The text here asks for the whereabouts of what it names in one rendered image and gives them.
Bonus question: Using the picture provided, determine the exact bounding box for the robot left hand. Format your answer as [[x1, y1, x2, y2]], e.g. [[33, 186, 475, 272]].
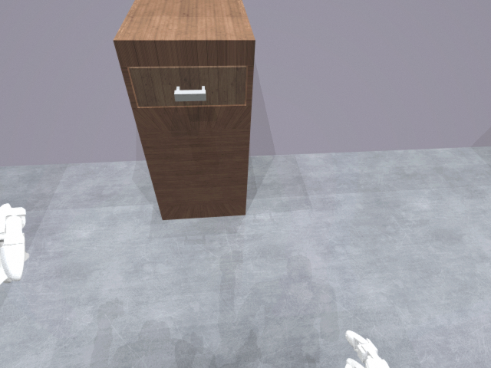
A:
[[0, 203, 29, 284]]

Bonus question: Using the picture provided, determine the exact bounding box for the robot right hand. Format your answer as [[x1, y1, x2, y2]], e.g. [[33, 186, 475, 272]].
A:
[[345, 330, 390, 368]]

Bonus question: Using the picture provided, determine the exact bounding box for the drawer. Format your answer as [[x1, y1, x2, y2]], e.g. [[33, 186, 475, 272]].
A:
[[129, 66, 246, 107]]

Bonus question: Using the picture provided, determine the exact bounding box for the cabinet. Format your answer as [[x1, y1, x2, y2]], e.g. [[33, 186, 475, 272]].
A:
[[113, 0, 255, 220]]

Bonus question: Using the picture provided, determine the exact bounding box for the handle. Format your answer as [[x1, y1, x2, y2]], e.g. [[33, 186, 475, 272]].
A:
[[174, 86, 206, 101]]

